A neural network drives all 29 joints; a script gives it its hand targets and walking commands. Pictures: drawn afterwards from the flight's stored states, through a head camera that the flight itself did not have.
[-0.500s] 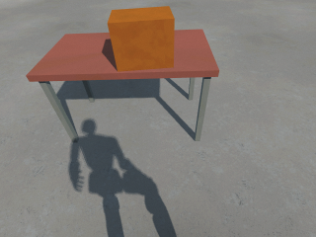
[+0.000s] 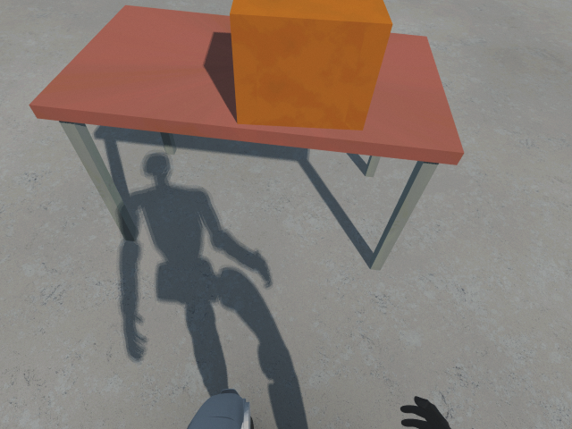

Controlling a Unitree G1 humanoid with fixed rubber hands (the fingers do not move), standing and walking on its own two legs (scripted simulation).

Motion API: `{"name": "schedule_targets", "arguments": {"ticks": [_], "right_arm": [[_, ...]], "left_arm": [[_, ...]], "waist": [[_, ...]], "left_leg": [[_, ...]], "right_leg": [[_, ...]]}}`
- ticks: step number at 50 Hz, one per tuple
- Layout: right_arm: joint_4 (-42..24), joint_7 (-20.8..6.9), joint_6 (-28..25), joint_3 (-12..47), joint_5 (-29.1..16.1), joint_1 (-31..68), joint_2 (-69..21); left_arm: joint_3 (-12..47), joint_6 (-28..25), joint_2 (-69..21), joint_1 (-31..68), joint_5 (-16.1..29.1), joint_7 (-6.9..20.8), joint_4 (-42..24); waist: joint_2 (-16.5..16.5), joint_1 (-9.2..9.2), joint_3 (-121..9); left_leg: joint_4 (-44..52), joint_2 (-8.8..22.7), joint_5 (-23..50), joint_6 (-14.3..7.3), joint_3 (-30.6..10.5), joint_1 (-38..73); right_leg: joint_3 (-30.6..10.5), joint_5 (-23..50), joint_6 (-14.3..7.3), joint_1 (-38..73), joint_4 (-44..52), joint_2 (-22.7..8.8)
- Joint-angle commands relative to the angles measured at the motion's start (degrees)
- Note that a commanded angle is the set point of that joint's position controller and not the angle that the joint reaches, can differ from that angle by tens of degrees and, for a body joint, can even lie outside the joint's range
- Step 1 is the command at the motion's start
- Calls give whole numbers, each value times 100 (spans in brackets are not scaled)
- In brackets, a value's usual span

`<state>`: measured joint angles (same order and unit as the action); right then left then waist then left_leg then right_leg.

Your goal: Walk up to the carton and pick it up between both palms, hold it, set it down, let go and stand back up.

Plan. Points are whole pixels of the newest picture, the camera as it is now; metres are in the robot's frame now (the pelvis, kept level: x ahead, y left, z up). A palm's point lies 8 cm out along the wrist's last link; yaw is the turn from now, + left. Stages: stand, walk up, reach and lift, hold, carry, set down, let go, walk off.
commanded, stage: walk up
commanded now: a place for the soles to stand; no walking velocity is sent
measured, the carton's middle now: (304, 55) +0.90 -0.01 +0.05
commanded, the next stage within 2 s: none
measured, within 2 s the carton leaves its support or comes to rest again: neither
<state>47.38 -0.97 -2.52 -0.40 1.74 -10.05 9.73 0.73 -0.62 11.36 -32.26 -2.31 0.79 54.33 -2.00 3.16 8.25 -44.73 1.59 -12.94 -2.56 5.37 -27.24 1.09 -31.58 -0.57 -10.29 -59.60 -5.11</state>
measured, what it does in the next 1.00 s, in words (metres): walks ahead: right foot, then left foot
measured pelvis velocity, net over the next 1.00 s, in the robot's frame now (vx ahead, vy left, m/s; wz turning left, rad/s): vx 0.35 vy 0.02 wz -0.11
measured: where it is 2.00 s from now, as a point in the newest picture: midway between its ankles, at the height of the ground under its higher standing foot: (274, 359)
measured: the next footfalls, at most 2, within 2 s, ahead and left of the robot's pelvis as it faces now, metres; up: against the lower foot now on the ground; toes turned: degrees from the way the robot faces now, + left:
right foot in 0.36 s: +0.25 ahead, -0.16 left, +0.00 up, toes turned -11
left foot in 0.76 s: +0.47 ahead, +0.12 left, +0.00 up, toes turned -4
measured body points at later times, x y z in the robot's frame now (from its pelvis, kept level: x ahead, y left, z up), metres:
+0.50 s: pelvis +0.18 -0.03 +0.01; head +0.19 -0.06 +0.46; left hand +0.28 +0.20 -0.10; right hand +0.15 -0.29 -0.15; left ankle +0.18 +0.08 -0.63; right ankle +0.22 -0.15 -0.70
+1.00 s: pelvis +0.35 +0.02 +0.02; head +0.39 +0.03 +0.46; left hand +0.43 +0.27 -0.13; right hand +0.42 -0.21 -0.12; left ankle +0.43 +0.14 -0.70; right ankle +0.36 -0.09 -0.67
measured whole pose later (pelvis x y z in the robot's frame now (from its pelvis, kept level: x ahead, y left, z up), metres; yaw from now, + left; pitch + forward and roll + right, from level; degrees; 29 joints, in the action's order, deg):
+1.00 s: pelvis +0.35 +0.02 +0.02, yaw -7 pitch -4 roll +1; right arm 48.1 0.8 -1.1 0.8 1.6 -11.9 8.1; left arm -1.0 0.4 14.5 -16.6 -1.7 -0.7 48.8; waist -2.7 0.7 8.2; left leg -39.7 4.1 -15.8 -0.4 7.1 -19.8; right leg 3.2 -29.2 0.0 -23.7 -55.1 -2.8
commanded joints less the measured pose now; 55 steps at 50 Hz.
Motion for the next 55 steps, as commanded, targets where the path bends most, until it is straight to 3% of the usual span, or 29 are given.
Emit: {"name": "schedule_targets", "arguments": {"ticks": [1, 3, 5, 8, 10, 14, 16, 17, 18, 19, 20, 21, 22, 25, 29, 33, 35, 37, 38, 39, 40, 41, 44, 46, 49, 52, 53, 54, 55], "right_arm": [[-224, 286, 46, -435, -172, -1170, 1614], [-162, 257, -63, -288, -92, -884, 1183], [-45, 209, -170, -256, -28, -763, 1092], [92, 196, -229, -241, 17, -698, 1087], [182, 176, -217, -227, 44, -654, 1105], [299, 74, -92, -203, 129, -535, 1279], [341, 12, 15, -155, 169, -424, 1275], [370, -20, 73, -89, 190, -555, 1113], [236, -58, 93, 63, 151, -716, 752], [41, -121, 170, 83, 105, -895, 717], [-71, -102, 225, -9, 120, -879, 1024], [-98, -87, 216, -53, 103, -665, 1144], [-92, -69, 178, -58, 65, -594, 1118], [-54, -102, 114, -99, 116, -764, 1072], [-102, -180, 155, -98, 130, -780, 839], [-147, -265, 63, -123, 120, -687, 667], [-140, -212, 27, -183, 80, -764, 665], [39, -77, -33, -304, 121, -1425, 826], [75, -3, -76, -394, 131, -1877, 1084], [-25, 76, -75, -506, 59, -2221, 1635], [-60, 160, 34, -606, -159, -2097, 2025], [-230, 225, 85, -583, -245, -1756, 1889], [-347, 272, 55, -364, -64, -927, 1305], [-327, 258, -19, -237, -28, -531, 1034], [-346, 249, 25, -179, 13, -176, 1106], [-421, 214, 164, -130, -65, 282, 1188], [-407, 188, 202, -57, -105, 152, 1055], [-386, 176, 239, 35, -131, -113, 790], [-305, 220, 334, 59, -222, -191, 664]], "left_arm": [[-217, -162, 709, 132, 94, -26, -898], [-250, -168, 620, 50, 11, 2, -805], [-294, -149, 501, -91, -13, 48, -732], [-348, -125, 469, 295, -20, 108, -883], [-348, -152, 417, 653, -38, 141, -1029], [-390, -239, 483, 853, 11, 136, -1180], [-461, -299, 585, 388, 8, 68, -1056], [-536, -330, 720, 14, 1, 8, -979], [-634, -360, 1088, -269, 1, -68, -1035], [-728, -332, 1576, -580, 122, -165, -1099], [-712, -285, 1659, -449, 230, -277, -1093], [-671, -293, 1561, -201, 211, -327, -1184], [-639, -325, 1480, 46, 135, -339, -1219], [-467, -478, 1083, 491, 52, -312, -1183], [-450, -597, 1019, 727, 5, -275, -970], [-477, -547, 1149, 928, -27, -167, -805], [-469, -434, 1203, 1006, -56, -129, -728], [-328, -297, 962, 848, -88, -65, -646], [-200, -257, 695, 578, -76, -27, -628], [-64, -213, 282, 214, -27, -13, -737], [-153, -99, 552, 280, 67, -79, -934], [-208, -52, 767, 576, 55, -117, -998], [-223, -54, 679, 771, 34, -171, -922], [-218, -3, 509, 639, 38, -157, -799], [-196, 65, 391, 630, 90, -158, -715], [-299, 39, 580, 795, 98, -135, -785], [-334, 10, 727, 933, 96, -125, -861], [-418, -11, 1068, 1224, 126, -122, -980], [-448, 11, 1310, 1636, 318, -133, -1027]], "waist": [[943, -718, -457], [976, -478, -380], [940, -300, -567], [817, -224, -384], [774, -248, -147], [832, -205, -59], [482, 77, -113], [26, 236, -200], [-1071, 378, -346], [-1450, 314, -454], [-799, 246, -165], [-635, 287, -100], [-681, 250, -97], [-520, 14, -270], [-435, -141, -259], [-513, -256, -210], [-494, -355, -163], [58, -648, -396], [703, -795, -768], [1899, -775, -1227], [1799, -804, -1401], [1340, -770, -1034], [1154, -537, -607], [1071, -319, -650], [1151, -171, -968], [847, 65, -1021], [353, -5, -1043], [-530, -163, -1080], [-703, -300, -962]], "left_leg": [[3301, 2347, -3128, -992, -3800, 2138], [3272, 2000, -2408, -1081, -2733, 1436], [3218, 1971, -2085, -1184, -2281, 1219], [3284, 1991, -2213, -1192, -1863, 1079], [3288, 1860, -2376, -1062, -1461, 897], [2999, 1654, -2962, -864, -804, 281], [2221, 1420, -3460, -657, -436, -251], [1277, 1153, -3400, -477, -174, -581], [-601, 597, -2749, -136, 338, -1017], [-2179, -49, -2654, 156, 122, -1609], [-2808, 182, -2414, 173, -435, -1966], [-3003, 335, -2091, 230, -591, -2191], [-3008, 437, -1903, 265, -652, -2273], [-2379, 593, -1508, 451, -808, -1701], [-1330, 695, -568, 491, -736, -1181], [-48, 441, 226, 357, -229, 87], [434, 184, 486, 267, 76, 937], [973, -52, 775, 158, 83, 2089], [1229, 488, 898, 91, -657, 2715], [2029, 1933, 882, -373, -2856, 2960], [2801, 2306, -53, -982, -4110, 2829], [2993, 2423, -760, -1026, -4076, 2515], [2739, 2108, -305, -1144, -2556, 1609], [2483, 1908, 982, -1083, -1813, 1125], [1940, 1814, 2120, -942, -1185, 879], [1327, 1547, 1733, -542, -795, 214], [950, 1269, 941, -295, -575, 99], [256, 786, -97, 29, -201, 197], [-107, 110, -1198, 166, -86, 924]], "right_leg": [[-393, 357, -109, -2984, -1872, 74], [-471, 351, -57, -2411, -1206, -94], [-401, 503, -18, -2108, -904, -101], [-337, 963, 29, -2277, -118, -174], [-261, 1372, 35, -2159, 619, -190], [252, 1651, -67, -975, 1715, 203], [470, 1876, -141, 7, 2112, 458], [279, 1540, -210, 572, 2314, 497], [-1303, 270, -427, 823, 3115, -495], [-4397, -1502, -975, 768, 4630, -1718], [-5243, -1978, -1300, 537, 5005, -2133], [-4799, -1851, -1426, 525, 4863, -2131], [-4065, -1406, -1497, 520, 4607, -2001], [-2721, 238, -1446, 157, 4494, -1712], [-1512, 1370, -1300, -115, 4414, -1495], [-518, 1012, -1089, -825, 4268, -1082], [-231, 1388, -999, -1210, 3845, -993], [145, 1867, -668, -1443, 2552, -634], [441, 1745, -378, -1658, 1331, -267], [504, -31, -51, -2034, -474, 390], [-53, -672, -10, -2333, -1128, 501], [-271, -373, 19, -2635, -1529, 248], [-372, -136, 64, -2237, -993, -65], [-274, -62, 90, -1504, -187, -54], [33, 519, 30, -717, 940, 72], [215, 2319, -149, 232, 2294, 301], [-246, 2864, -263, 347, 2668, 14], [-1317, 3210, -538, 22, 3223, -794], [-1901, 3078, -992, -1100, 3661, -1221]]}}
